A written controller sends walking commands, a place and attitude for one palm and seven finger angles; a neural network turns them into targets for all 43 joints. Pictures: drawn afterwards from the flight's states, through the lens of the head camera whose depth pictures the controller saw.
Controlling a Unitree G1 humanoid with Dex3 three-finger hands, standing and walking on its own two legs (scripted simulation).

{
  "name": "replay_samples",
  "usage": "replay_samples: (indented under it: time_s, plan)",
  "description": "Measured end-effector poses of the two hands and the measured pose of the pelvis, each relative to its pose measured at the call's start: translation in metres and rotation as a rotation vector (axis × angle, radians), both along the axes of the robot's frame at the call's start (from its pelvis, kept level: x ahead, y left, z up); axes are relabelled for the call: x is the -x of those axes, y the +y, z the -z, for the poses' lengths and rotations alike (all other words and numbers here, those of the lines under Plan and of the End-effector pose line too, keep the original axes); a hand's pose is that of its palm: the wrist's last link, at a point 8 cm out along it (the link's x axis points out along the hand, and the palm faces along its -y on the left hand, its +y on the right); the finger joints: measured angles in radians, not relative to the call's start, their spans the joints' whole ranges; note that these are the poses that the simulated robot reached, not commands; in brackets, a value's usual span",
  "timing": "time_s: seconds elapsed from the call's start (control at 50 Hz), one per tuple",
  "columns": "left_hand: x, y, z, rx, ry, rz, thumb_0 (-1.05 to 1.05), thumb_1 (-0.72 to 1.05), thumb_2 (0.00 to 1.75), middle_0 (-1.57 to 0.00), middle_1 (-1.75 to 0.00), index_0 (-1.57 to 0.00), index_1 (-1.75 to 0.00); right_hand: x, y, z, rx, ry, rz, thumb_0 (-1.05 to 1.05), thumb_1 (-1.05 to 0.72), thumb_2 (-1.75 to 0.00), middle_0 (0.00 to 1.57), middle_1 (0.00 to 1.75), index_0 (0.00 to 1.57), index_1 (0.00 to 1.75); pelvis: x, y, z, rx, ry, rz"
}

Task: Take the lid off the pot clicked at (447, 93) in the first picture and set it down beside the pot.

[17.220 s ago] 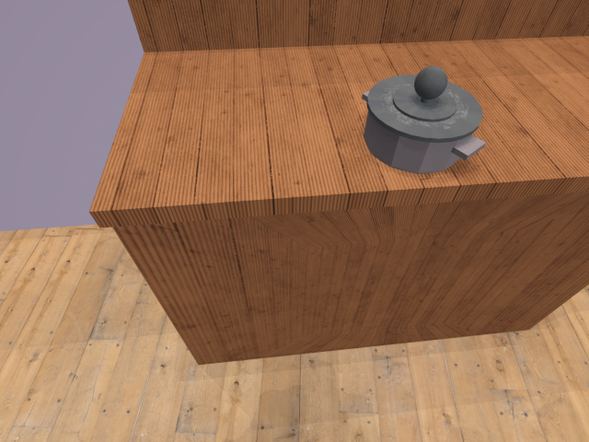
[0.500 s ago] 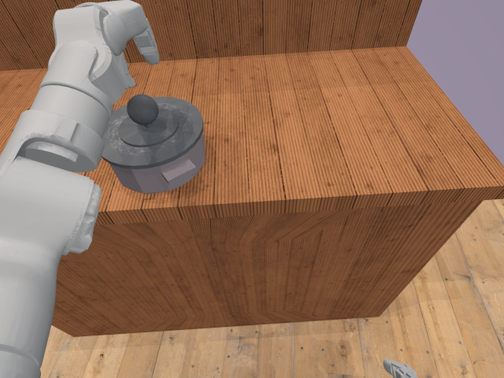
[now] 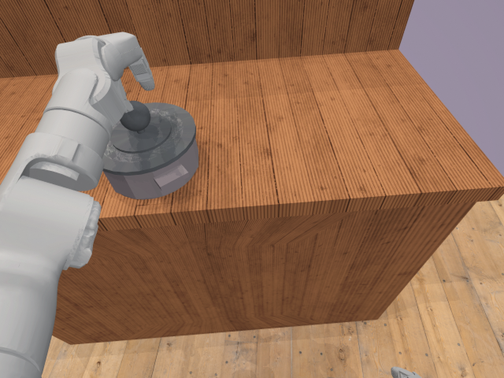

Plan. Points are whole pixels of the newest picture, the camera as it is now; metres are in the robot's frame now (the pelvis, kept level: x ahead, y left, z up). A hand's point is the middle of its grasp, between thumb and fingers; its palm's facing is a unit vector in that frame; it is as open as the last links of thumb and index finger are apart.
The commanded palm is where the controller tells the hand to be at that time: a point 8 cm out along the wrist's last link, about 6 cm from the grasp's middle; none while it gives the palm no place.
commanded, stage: lower the open fingers around the knob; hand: left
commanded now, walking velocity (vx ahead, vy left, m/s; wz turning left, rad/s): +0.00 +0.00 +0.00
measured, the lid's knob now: (134, 116) +0.50 +0.19 +0.17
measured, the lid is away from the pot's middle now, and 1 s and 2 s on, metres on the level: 0.00 0.00 0.00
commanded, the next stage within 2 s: close the fingers and squeeze the knob in 0.74 s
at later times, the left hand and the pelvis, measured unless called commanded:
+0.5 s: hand (138, 110) +0.48 +0.17 +0.20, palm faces -0.33 -0.09 -0.94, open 10.2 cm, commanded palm +0.46 +0.18 +0.25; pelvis +0.00 +0.00 +0.00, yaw +0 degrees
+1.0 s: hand (134, 117) +0.47 +0.18 +0.19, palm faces -0.34 -0.10 -0.93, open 10.3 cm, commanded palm +0.46 +0.18 +0.25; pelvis +0.00 +0.00 +0.00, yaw +0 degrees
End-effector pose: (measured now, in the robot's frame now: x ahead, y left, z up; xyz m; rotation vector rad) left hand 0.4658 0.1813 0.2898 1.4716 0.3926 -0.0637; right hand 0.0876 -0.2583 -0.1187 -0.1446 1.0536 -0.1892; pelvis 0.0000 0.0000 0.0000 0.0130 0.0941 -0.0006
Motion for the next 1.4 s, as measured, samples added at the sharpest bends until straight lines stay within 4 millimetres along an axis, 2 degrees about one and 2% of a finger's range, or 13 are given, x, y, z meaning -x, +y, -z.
replay_samples:
  time_s: [0.12, 0.22, 0.32, 0.62, 0.72, 0.86, 0.9, 1.0, 1.1, 1.24, 1.4]
  plan:
    - [0.002, -0.001, 0.008, -0.011, 0.009, 0.007, 0.00, -0.43, 1.74, -0.87, -0.09, -0.88, -0.09, -0.016, 0.003, -0.003, -0.003, -0.033, -0.020, 0.01, -0.90, -0.90, 0.20, 0.30, 0.20, 0.30, 0.000, 0.000, 0.000, 0.001, 0.002, -0.006]
    - [0.002, -0.003, 0.016, -0.008, 0.030, 0.006, 0.00, -0.43, 1.74, -0.87, -0.09, -0.88, -0.09, -0.022, 0.007, -0.003, -0.007, -0.034, -0.032, 0.01, -0.90, -0.90, 0.20, 0.30, 0.20, 0.30, 0.000, 0.000, 0.001, 0.001, 0.003, -0.009]
    - [-0.002, -0.007, 0.023, -0.012, 0.043, 0.019, 0.00, -0.43, 1.74, -0.87, -0.09, -0.88, -0.09, -0.018, 0.008, 0.000, -0.009, -0.017, -0.030, 0.01, -0.90, -0.90, 0.20, 0.30, 0.20, 0.30, 0.000, -0.001, 0.001, 0.001, 0.010, -0.010]
    - [-0.010, -0.009, 0.040, 0.003, 0.062, 0.037, 0.00, -0.43, 1.74, -0.84, -0.08, -0.87, -0.09, 0.016, -0.001, 0.007, -0.002, 0.077, 0.031, 0.01, -0.90, -0.90, 0.20, 0.30, 0.20, 0.30, -0.005, -0.001, 0.000, 0.001, 0.014, 0.008]
    - [-0.007, -0.007, 0.041, 0.004, 0.052, 0.046, 0.00, -0.43, 1.74, -0.84, -0.08, -0.87, -0.09, 0.014, -0.003, 0.005, 0.004, 0.068, 0.034, 0.01, -0.90, -0.90, 0.20, 0.30, 0.20, 0.30, -0.006, -0.001, 0.000, 0.002, 0.012, 0.006]
    - [-0.003, -0.006, 0.041, 0.002, 0.050, 0.039, 0.00, -0.43, 1.74, -0.83, -0.07, -0.88, -0.09, 0.000, -0.002, 0.002, 0.008, 0.032, 0.014, 0.01, -0.90, -0.90, 0.20, 0.30, 0.20, 0.30, -0.004, -0.001, 0.000, 0.002, 0.007, 0.001]
    - [-0.003, -0.005, 0.041, 0.004, 0.056, 0.033, 0.00, -0.41, 1.68, -0.80, -0.11, -0.85, -0.12, -0.005, -0.001, 0.001, 0.008, 0.021, 0.009, 0.01, -0.90, -0.90, 0.20, 0.30, 0.20, 0.30, -0.003, -0.001, 0.000, 0.002, 0.007, 0.000]
    - [-0.002, -0.004, 0.040, -0.002, 0.063, 0.024, 0.00, -0.28, 1.39, -0.70, -0.32, -0.73, -0.33, -0.012, 0.002, -0.001, 0.005, 0.000, 0.000, 0.01, -0.90, -0.90, 0.20, 0.30, 0.20, 0.30, -0.003, -0.001, 0.001, 0.002, 0.009, -0.002]
    - [-0.003, -0.001, 0.042, -0.003, 0.082, 0.012, 0.00, -0.18, 1.21, -0.62, -0.52, -0.64, -0.52, -0.012, 0.003, -0.001, 0.007, 0.005, 0.000, 0.01, -0.90, -0.90, 0.20, 0.30, 0.21, 0.30, -0.002, -0.002, 0.001, 0.003, 0.011, -0.003]
    - [-0.006, -0.006, 0.042, 0.002, 0.079, 0.029, 0.00, -0.07, 1.10, -0.58, -0.71, -0.59, -0.71, -0.001, 0.003, 0.002, 0.009, 0.038, 0.007, 0.01, -0.90, -0.90, 0.20, 0.30, 0.21, 0.30, -0.003, -0.001, 0.001, 0.003, 0.016, -0.003]
    - [-0.010, -0.006, 0.042, 0.013, 0.077, 0.032, 0.00, 0.02, 1.05, -0.58, -0.84, -0.59, -0.85, 0.014, 0.000, 0.004, 0.013, 0.063, 0.037, 0.01, -0.90, -0.90, 0.20, 0.30, 0.21, 0.30, -0.004, 0.000, 0.000, 0.002, 0.017, 0.008]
